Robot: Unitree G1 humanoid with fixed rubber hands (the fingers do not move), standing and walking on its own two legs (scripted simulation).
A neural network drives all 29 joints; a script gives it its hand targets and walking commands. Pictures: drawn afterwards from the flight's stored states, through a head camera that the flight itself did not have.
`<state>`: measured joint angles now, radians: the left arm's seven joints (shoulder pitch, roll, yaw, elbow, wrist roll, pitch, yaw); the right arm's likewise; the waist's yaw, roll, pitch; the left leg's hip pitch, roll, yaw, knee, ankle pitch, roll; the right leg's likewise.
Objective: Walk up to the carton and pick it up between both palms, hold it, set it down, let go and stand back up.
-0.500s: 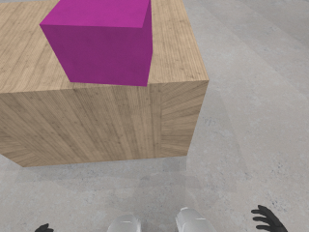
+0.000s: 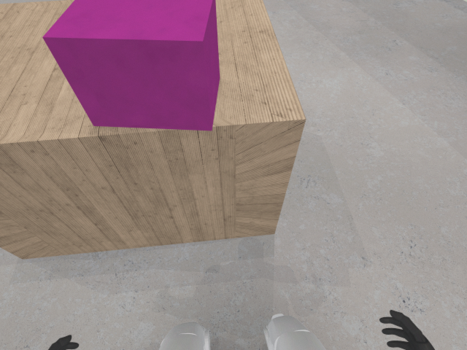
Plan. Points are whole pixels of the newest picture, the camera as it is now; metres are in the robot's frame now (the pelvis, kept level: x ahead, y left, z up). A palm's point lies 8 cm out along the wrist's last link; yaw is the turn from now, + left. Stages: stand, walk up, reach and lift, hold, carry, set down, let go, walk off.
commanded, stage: walk up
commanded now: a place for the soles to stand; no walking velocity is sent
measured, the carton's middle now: (150, 62) +0.67 +0.21 +0.09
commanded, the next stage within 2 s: none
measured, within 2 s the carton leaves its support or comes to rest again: neither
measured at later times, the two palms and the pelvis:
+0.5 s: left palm out of the picture +0.03 +0.40 -0.10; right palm out of the picture +0.06 -0.24 -0.05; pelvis -0.03 +0.07 +0.02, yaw -1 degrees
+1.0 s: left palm out of the picture +0.00 +0.35 -0.06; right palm out of the picture +0.02 -0.27 -0.09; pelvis -0.05 +0.03 +0.02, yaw -5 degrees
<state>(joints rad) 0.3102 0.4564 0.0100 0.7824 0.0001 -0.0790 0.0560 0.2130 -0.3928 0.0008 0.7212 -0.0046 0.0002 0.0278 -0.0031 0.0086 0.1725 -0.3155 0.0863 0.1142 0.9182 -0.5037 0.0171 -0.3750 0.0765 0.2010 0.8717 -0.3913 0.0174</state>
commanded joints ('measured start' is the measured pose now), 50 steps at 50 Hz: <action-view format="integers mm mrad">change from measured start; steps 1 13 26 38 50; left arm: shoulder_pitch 190 -37 55 182 80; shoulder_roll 346 141 192 248 261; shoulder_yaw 108 55 52 84 120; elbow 9 -41 53 68 -36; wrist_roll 15 11 11 29 33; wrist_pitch -37 38 66 66 16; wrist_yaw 22 27 -27 -54 -22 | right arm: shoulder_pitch -101 182 180 53 129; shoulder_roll -240 -390 -276 -337 -275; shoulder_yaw -131 -191 -163 -176 -158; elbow -119 14 20 -55 -26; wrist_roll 4 -32 -3 -23 8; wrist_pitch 2 -44 -48 -25 -11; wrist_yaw -18 -22 -30 -2 5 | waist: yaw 60 -92 -76 4 25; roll -62 62 178 209 -222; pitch -141 -42 -216 -161 -164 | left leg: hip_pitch -379 143 474 77 -329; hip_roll -50 300 176 265 -48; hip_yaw -171 -611 -237 -257 -165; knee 319 -700 -555 -678 133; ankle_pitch -219 -232 496 -274 43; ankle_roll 2 -19 -70 111 -5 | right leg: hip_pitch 253 -460 -308 -6 241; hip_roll -357 48 -52 -104 -227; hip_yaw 635 -13 -88 -240 463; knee -371 276 177 -16 -532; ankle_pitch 489 -172 9 -150 -398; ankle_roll -364 -52 -20 -65 -242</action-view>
